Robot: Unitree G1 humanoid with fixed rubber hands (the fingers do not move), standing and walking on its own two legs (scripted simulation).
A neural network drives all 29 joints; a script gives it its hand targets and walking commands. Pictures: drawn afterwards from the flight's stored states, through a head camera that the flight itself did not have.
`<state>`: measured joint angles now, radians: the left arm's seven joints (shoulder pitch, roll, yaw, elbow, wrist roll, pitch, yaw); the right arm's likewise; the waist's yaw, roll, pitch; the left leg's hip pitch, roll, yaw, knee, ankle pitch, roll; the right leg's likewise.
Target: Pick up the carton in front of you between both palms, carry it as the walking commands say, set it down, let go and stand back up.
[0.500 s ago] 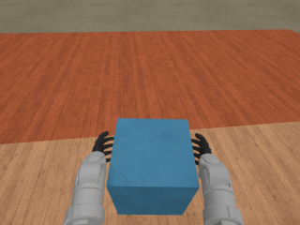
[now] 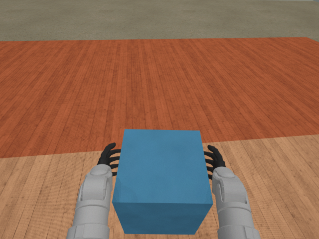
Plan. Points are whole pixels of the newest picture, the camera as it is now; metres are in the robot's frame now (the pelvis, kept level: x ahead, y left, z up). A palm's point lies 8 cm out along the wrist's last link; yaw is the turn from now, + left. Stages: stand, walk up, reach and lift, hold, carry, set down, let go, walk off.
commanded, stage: hold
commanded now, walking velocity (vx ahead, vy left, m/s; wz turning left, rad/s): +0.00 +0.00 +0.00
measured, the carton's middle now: (160, 184) +0.29 +0.00 -0.04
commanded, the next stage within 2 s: carry in 0.56 s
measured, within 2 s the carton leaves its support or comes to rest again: neither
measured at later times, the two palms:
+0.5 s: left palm (102, 169) +0.28 +0.15 +0.05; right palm (221, 172) +0.28 -0.15 +0.05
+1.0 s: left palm (114, 136) +0.38 +0.14 +0.06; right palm (218, 136) +0.38 -0.16 +0.07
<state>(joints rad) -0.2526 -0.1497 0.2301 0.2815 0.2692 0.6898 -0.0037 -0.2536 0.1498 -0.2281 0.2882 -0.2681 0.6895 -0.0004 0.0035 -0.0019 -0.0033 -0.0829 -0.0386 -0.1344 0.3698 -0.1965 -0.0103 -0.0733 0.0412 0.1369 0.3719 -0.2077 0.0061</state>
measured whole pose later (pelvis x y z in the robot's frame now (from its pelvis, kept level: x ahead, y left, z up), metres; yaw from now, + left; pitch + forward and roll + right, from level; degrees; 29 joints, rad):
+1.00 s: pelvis +0.11 -0.01 -0.02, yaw -1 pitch +5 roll +2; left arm -0.18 -0.13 0.12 -0.22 0.12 1.14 0.10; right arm -0.22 0.11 -0.13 -0.15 -0.09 1.13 -0.08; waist 0.00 -0.05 -0.18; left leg -0.27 0.01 0.12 0.57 -0.36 0.01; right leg -0.27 -0.07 -0.04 0.69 -0.43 0.01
